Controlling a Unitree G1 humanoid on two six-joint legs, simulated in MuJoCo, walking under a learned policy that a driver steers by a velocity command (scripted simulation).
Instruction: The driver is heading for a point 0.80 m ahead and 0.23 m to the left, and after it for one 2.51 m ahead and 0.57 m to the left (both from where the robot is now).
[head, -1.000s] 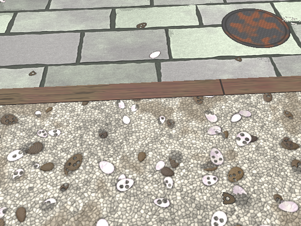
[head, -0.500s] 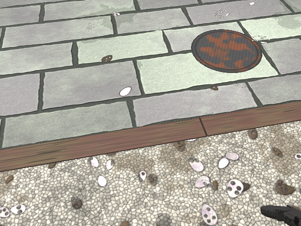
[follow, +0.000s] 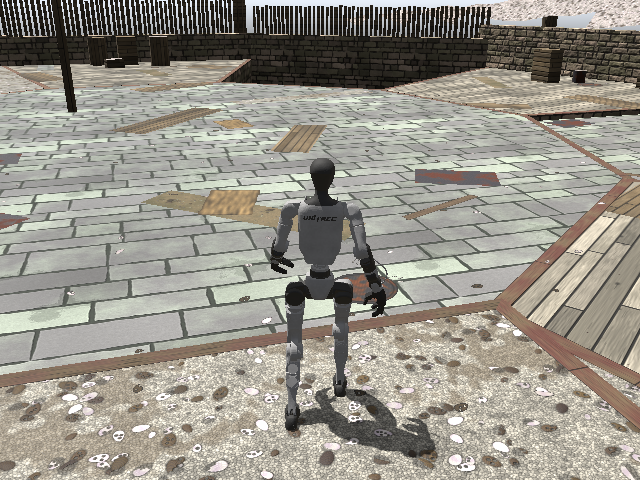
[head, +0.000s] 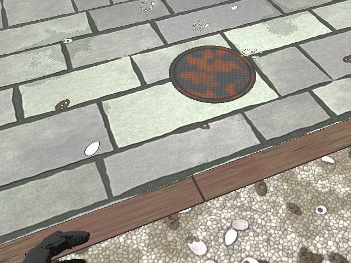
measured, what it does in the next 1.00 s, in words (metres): walks ahead, turning left: left foot, then right foot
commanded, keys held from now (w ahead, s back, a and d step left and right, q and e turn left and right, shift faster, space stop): w+q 1.00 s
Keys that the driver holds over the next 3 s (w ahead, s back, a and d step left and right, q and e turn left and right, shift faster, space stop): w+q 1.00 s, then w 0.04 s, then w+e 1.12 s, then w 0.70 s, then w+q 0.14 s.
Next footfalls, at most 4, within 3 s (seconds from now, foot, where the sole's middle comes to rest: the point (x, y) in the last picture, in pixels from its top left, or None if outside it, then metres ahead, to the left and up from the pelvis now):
0.54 left None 0.46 0.16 -0.76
0.92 right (167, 205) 0.70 0.01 -0.76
1.42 left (73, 203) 0.83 0.44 -0.92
1.92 right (109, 137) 1.21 0.29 -0.92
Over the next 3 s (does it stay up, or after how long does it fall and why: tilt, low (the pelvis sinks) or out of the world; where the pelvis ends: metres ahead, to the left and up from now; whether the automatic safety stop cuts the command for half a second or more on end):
stays up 1.63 0.33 -0.15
